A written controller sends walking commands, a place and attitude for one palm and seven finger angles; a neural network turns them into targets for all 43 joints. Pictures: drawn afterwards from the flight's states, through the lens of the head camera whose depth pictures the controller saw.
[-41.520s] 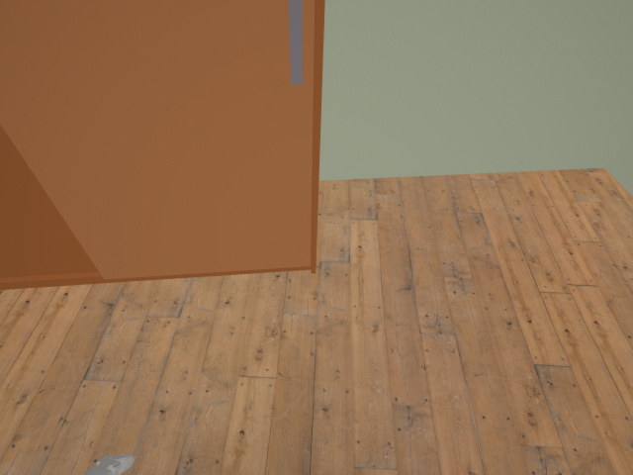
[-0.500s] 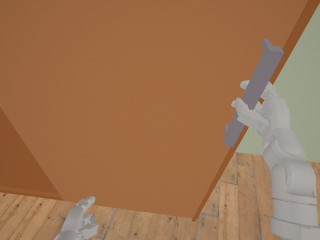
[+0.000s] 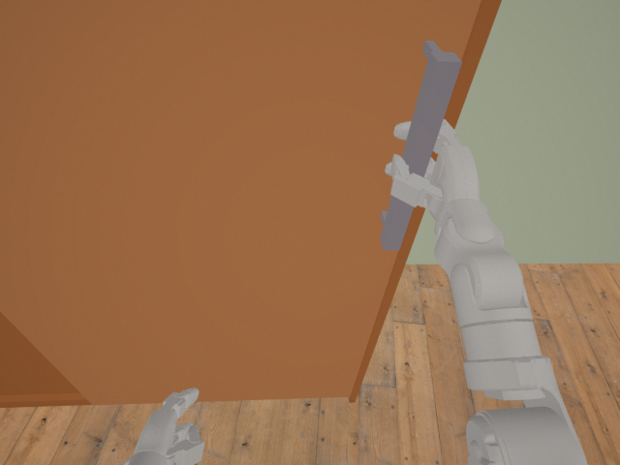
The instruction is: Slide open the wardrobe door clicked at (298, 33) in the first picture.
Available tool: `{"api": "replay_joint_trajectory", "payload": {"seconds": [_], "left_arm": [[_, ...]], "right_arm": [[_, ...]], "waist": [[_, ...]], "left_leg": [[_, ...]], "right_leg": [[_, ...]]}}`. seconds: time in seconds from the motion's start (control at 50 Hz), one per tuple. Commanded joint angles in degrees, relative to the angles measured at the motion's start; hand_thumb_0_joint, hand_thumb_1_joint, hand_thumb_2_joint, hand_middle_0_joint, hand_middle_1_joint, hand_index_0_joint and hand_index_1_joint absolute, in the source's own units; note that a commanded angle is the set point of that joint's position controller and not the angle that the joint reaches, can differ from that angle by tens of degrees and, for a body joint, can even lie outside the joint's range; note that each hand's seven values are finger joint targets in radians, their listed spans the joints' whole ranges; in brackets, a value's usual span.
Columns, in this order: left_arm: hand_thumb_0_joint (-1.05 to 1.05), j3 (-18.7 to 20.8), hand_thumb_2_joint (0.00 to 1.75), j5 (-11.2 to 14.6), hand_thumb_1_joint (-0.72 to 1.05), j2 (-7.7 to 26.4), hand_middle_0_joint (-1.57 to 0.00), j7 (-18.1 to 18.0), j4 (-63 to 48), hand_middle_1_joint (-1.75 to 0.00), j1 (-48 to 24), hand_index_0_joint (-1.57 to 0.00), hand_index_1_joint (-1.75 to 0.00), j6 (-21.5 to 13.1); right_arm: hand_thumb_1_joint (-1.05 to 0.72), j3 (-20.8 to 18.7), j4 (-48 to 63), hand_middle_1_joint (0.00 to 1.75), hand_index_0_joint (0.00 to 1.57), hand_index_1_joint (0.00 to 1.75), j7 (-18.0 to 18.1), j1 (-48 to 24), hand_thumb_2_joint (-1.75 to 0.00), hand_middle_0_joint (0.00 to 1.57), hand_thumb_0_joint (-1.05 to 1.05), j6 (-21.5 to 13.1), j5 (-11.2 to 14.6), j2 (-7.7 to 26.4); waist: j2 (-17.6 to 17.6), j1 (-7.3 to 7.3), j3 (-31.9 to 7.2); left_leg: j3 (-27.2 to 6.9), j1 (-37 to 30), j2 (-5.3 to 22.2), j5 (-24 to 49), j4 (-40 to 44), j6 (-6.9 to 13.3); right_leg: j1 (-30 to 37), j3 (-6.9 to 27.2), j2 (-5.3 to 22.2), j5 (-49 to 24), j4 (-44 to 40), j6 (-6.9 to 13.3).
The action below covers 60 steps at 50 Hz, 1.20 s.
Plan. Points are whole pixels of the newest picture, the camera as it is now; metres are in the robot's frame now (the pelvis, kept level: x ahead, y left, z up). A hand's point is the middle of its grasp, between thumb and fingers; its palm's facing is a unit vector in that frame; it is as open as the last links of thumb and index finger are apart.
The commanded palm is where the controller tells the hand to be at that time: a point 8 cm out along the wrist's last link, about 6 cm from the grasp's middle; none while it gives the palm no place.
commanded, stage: tug the door sideways, standing still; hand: right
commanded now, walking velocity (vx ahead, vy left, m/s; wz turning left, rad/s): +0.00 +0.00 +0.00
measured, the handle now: (407, 159) +0.45 -0.12 +0.20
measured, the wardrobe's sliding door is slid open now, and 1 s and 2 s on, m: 0.00 0.01 0.19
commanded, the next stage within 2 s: step sideways, sliding the door along in 0.24 s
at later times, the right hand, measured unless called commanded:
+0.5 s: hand (400, 182) +0.40 -0.10 +0.20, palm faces +0.05 +0.99 -0.12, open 6.4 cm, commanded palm +0.38 -0.12 +0.21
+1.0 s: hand (386, 181) +0.41 -0.08 +0.19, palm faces +0.24 +0.97 -0.09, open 6.6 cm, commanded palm +0.38 -0.06 +0.19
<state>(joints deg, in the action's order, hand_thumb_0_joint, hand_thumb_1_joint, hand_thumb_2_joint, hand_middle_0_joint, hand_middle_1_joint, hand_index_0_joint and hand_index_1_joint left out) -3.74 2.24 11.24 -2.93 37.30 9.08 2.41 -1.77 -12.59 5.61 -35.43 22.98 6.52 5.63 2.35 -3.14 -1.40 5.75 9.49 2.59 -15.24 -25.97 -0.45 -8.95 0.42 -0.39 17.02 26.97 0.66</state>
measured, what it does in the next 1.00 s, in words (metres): lifts its left foot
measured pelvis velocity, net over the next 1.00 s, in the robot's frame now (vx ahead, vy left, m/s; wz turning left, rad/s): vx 0.02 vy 0.10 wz -0.05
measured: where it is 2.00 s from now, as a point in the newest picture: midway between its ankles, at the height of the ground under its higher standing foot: outside the picture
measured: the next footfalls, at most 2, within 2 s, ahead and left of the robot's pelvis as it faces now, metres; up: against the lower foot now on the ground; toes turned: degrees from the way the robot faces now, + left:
left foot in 1.24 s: +0.18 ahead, +0.35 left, +0.00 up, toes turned +1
right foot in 1.40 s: +0.10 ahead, +0.09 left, +0.00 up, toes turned -13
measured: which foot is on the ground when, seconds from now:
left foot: down 0.00-0.86, up 0.88-1.00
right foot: down 0.00-1.00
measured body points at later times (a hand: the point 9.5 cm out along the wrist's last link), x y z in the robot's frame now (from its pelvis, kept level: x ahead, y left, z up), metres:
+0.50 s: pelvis -0.02 +0.01 -0.01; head -0.01 +0.03 +0.44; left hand +0.13 +0.23 -0.12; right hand +0.39 -0.15 +0.21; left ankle -0.03 +0.12 -0.73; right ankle -0.03 -0.11 -0.74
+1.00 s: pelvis +0.02 +0.10 -0.01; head +0.11 +0.08 +0.43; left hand +0.26 +0.29 -0.12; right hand +0.39 -0.13 +0.20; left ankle +0.02 +0.24 -0.65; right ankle +0.01 -0.05 -0.74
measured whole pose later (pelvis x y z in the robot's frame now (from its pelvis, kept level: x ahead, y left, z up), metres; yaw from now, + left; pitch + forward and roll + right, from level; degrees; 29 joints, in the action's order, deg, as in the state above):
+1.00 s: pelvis +0.02 +0.10 -0.01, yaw -3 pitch -2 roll +1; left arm 2.4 2.3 11.8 -0.3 35.1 0.9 0.6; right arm -3.0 -2.4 7.0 -34.6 -1.6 3.8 11.8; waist 2.4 -7.7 14.9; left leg 0.5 30.7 0.9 -26.3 -71.0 0.6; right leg -14.9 -4.2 7.2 18.4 35.4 -2.3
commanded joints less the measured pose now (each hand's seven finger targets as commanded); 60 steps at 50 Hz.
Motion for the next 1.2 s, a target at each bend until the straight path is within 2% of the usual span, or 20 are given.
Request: {"api": "replay_joint_trajectory", "payload": {"seconds": [0.0, 0.32, 0.34, 0.38, 0.44, 0.48, 0.58, 0.62, 0.64, 0.66, 0.7, 0.78, 0.8, 0.82, 0.84, 0.86, 0.92, 1.02, 1.12, 1.18], "left_arm": [[0.00, 2.8, 0.90, 0.0, 0.90, 6.2, -0.20, -0.2, -7.7, -0.30, -5.9, -0.20, -0.30, -3.5], [0.00, 2.9, 0.90, 0.5, 0.90, 6.9, -0.20, -0.5, -4.3, -0.30, -3.5, -0.20, -0.30, -6.4], [0.00, 3.7, 0.90, -0.5, 0.90, 10.4, -0.20, -1.6, -4.7, -0.30, -4.1, -0.20, -0.30, -5.9], [0.00, 3.5, 0.90, -1.0, 0.90, 8.4, -0.20, -2.2, -4.5, -0.30, -4.7, -0.20, -0.30, -5.3], [0.00, 4.3, 0.90, -1.0, 0.90, 7.7, -0.20, -3.5, -6.1, -0.30, -5.6, -0.20, -0.30, -5.6], [0.00, 4.7, 0.90, -1.0, 0.90, 7.3, -0.20, -3.5, -6.0, -0.30, -4.7, -0.20, -0.30, -5.7], [0.00, 5.3, 0.90, -0.3, 0.90, 7.5, -0.20, -2.4, -7.4, -0.30, -4.9, -0.20, -0.30, -5.7], [0.00, 5.3, 0.90, 0.5, 0.90, 5.7, -0.20, -2.5, -9.0, -0.30, -6.7, -0.20, -0.30, -5.2], [0.00, 5.6, 0.90, 0.3, 0.90, 5.3, -0.20, -2.7, -9.1, -0.30, -8.5, -0.20, -0.30, -5.5], [0.00, 6.2, 0.90, 0.7, 0.90, 5.8, -0.20, -2.6, -8.5, -0.30, -8.5, -0.20, -0.30, -5.6], [0.00, 5.4, 0.90, -0.1, 0.90, 4.3, -0.20, -2.2, -7.8, -0.30, -7.0, -0.20, -0.30, -6.0], [0.00, 5.2, 0.90, -0.7, 0.90, 3.3, -0.20, -1.5, -9.2, -0.30, -7.8, -0.20, -0.30, -5.0], [0.00, 6.0, 0.90, -0.7, 0.90, 4.3, -0.20, -1.4, -9.0, -0.30, -6.6, -0.20, -0.30, -5.1], [0.00, 7.2, 0.90, -0.6, 0.90, 6.3, -0.20, -1.1, -9.1, -0.30, -5.4, -0.20, -0.30, -5.2], [0.00, 8.4, 0.90, -0.4, 0.90, 8.3, -0.20, 0.1, -10.3, -0.30, -6.0, -0.20, -0.30, -5.3], [0.00, 8.7, 0.90, 0.7, 0.90, 9.8, -0.20, 1.8, -11.4, -0.30, -7.5, -0.20, -0.30, -4.2], [0.00, 9.0, 0.90, 0.1, 0.90, 8.0, -0.20, 3.0, -9.3, -0.30, -8.9, -0.20, -0.30, -4.2], [0.00, 9.0, 0.90, 0.5, 0.90, 8.0, -0.20, 3.4, -11.8, -0.30, -6.9, -0.20, -0.30, -5.8], [0.00, 7.7, 0.90, 0.9, 0.90, 6.9, -0.20, 3.3, -14.3, -0.30, -6.9, -0.20, -0.30, -9.5], [0.00, 6.6, 0.90, 1.8, 0.90, 5.5, -0.20, 2.9, -14.3, -0.30, -6.8, -0.20, -0.30, -11.9]], "right_arm": [[-0.90, 12.8, 14.8, 1.40, 0.45, 1.40, -4.5, -36.9, -0.90, 0.45, 0.00, -6.5, 2.3, -8.2], [-0.90, 11.1, 3.4, 1.40, 0.45, 1.40, -4.0, -42.7, -0.90, 0.45, 0.00, -10.6, 3.3, -7.6], [-0.90, -8.2, 0.7, 1.40, 0.45, 1.40, -0.2, -36.3, -0.90, 0.45, 0.00, -18.6, -0.7, 21.9], [-0.90, 0.1, -0.4, 1.40, 0.45, 1.40, -0.4, -31.3, -0.90, 0.45, 0.00, -24.4, -0.8, 10.5], [-0.90, 3.5, 4.5, 1.40, 0.45, 1.40, -0.8, -34.2, -0.90, 0.45, 0.00, -27.9, -0.1, 7.8], [-0.90, 3.4, 7.3, 1.40, 0.45, 1.40, -0.7, -35.7, -0.90, 0.45, 0.00, -28.5, 0.0, 8.5], [-0.90, 5.6, 13.0, 1.40, 0.45, 1.40, -1.5, -34.6, -0.90, 0.45, 0.00, -29.2, -0.2, 6.3], [-0.90, 5.1, 15.4, 1.40, 0.45, 1.40, -1.4, -33.6, -0.90, 0.45, 0.00, -29.2, -1.6, 7.5], [-0.90, 5.4, 14.5, 1.40, 0.45, 1.40, -1.5, -32.3, -0.90, 0.45, 0.00, -29.2, -1.9, 6.8], [-0.90, 6.1, 14.3, 1.40, 0.45, 1.40, -1.6, -29.9, -0.90, 0.45, 0.00, -28.7, -1.5, 5.6], [-0.90, 9.6, 19.7, 1.40, 0.45, 1.40, -1.8, -31.6, -0.90, 0.45, 0.00, -30.7, -2.3, 1.8], [-0.90, 14.3, 24.1, 1.40, 0.45, 1.40, -2.1, -31.2, -0.90, 0.45, 0.00, -33.0, -3.1, -3.0], [-0.90, 14.6, 25.9, 1.40, 0.45, 1.40, -2.2, -31.4, -0.90, 0.45, 0.00, -33.6, -3.1, -2.7], [-0.90, 15.4, 27.4, 1.40, 0.45, 1.40, -2.2, -31.6, -0.90, 0.45, 0.00, -34.1, -2.4, -2.7], [-0.90, 16.5, 29.4, 1.40, 0.45, 1.40, -2.6, -31.6, -0.90, 0.45, 0.00, -34.2, -1.1, -4.3], [-0.90, 14.8, 25.7, 1.40, 0.45, 1.40, -2.5, -30.8, -0.90, 0.45, 0.00, -34.0, -1.1, -3.5], [-0.90, 12.9, 32.7, 1.40, 0.45, 1.40, -3.4, -33.7, -0.90, 0.45, 0.00, -34.3, -2.4, 0.2], [-0.90, 12.7, 34.2, 1.40, 0.45, 1.40, -4.7, -27.3, -0.90, 0.45, 0.00, -32.1, -2.8, 0.1], [-0.90, 10.2, 35.8, 1.40, 0.45, 1.40, -4.4, -19.5, -0.90, 0.45, 0.00, -32.0, -2.1, 3.2], [-0.90, 9.0, 37.7, 1.40, 0.45, 1.40, -3.8, -15.7, -0.90, 0.45, 0.00, -31.9, -2.7, 5.1]], "waist": [[-0.1, 6.53, -19.2], [-1.9, 7.28, -16.2], [0.5, 3.89, -11.9], [-0.8, 4.14, -10.1], [6.1, 5.01, -11.5], [6.0, 5.44, -11.9], [6.6, 4.79, -15.3], [-11.7, 4.29, -17.2], [-15.0, 2.84, -13.7], [-14.9, 2.39, -11.9], [-8.8, 3.44, -11.5], [-9.3, 4.15, -14.6], [-7.2, 5.22, -17.0], [-1.7, 6.78, -19.9], [11.7, 5.89, -23.2], [7.9, 5.08, -22.6], [-0.7, 5.60, -15.0], [12.2, 5.30, -15.6], [19.3, 5.32, -14.7], [12.1, 4.37, -13.9]], "left_leg": [[-0.8, 0.8, -3.0, 20.9, 0.5, 2.8], [-0.9, 2.8, -3.3, 14.7, 2.2, 2.8], [-3.3, 2.9, -0.6, 6.6, 1.1, 0.9], [-2.6, 2.0, -0.6, 1.2, -2.2, 0.6], [-2.7, 11.8, -2.9, -5.7, -16.0, 0.9], [-5.0, 19.6, -2.5, -11.5, -22.0, 1.3], [-4.0, 4.9, -2.3, -2.2, -4.3, 2.6], [-18.6, -11.4, 9.4, 18.0, 4.0, 7.5], [-26.9, -12.3, 15.0, 24.7, 5.7, 11.8], [-29.8, -14.5, 16.6, 32.4, 4.5, 12.9], [-20.9, -16.7, 14.4, 44.1, -0.3, 12.9], [-11.2, -10.9, 9.3, 41.9, -6.1, 10.1], [-9.2, -3.9, 7.4, 38.8, -12.3, 7.9], [-5.6, 10.1, 4.2, 26.4, -24.2, 4.1], [-6.7, 27.7, -1.6, -9.8, -39.5, 0.4], [-12.9, 30.0, -0.2, -15.9, -50.8, 2.4], [-11.3, 35.4, 3.0, -13.1, -50.5, 0.8], [-1.8, 24.4, 0.9, -3.6, -33.8, -1.5], [2.7, 11.8, -2.6, -1.4, -17.1, -1.9], [2.4, -1.0, -2.5, 19.8, -1.9, -2.0]], "right_leg": [[12.5, 3.2, 1.7, -28.5, -1.3, -0.6], [9.2, 3.3, 1.1, -18.4, -3.3, -0.9], [-1.1, 4.3, 5.8, -12.5, -4.7, 1.9], [-4.6, 6.8, 7.3, 1.4, -8.4, 2.4], [2.2, 16.9, 16.3, 10.1, -10.7, 8.1], [10.0, 22.4, 20.7, 0.1, -8.9, 11.8], [8.0, 7.2, 16.8, -24.7, 7.1, 7.5], [-10.3, -3.5, 5.7, -8.9, 23.4, 1.7], [-19.3, -1.3, 0.6, 12.7, 31.8, 0.1], [-23.7, 1.1, 0.5, 16.6, 38.8, -0.4], [-22.7, 0.8, 2.2, 13.0, 36.1, -0.8], [-7.7, -5.2, 2.9, 0.7, 10.4, -0.6], [3.6, -5.0, 4.9, -7.7, 1.5, 0.3], [20.1, 4.0, 13.8, -22.7, -4.4, 4.2], [32.9, 24.9, 31.6, -45.2, -1.4, 12.8], [32.5, 27.2, 36.0, -46.5, 0.6, 16.0], [24.3, 15.8, 32.0, -40.8, 0.2, 13.1], [19.4, -2.2, 22.3, -44.4, -0.2, 6.3], [17.7, -7.9, 20.2, -48.5, 3.9, 2.2], [11.0, -7.7, 14.7, -35.5, 14.5, 2.2]]}}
